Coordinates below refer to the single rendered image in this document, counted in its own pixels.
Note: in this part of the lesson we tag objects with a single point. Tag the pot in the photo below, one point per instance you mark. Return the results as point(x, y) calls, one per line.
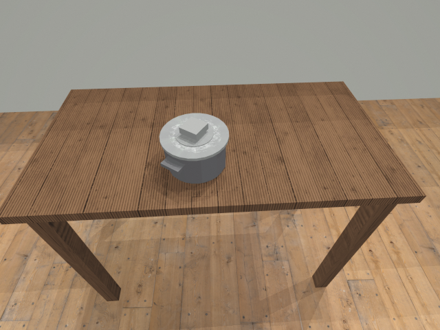
point(195, 172)

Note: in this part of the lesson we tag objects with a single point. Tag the knob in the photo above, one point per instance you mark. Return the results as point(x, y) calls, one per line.
point(193, 128)

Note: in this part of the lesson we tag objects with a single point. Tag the lid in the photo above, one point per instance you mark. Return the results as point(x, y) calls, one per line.
point(179, 146)

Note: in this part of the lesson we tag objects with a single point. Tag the table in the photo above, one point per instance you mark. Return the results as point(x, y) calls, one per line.
point(291, 146)

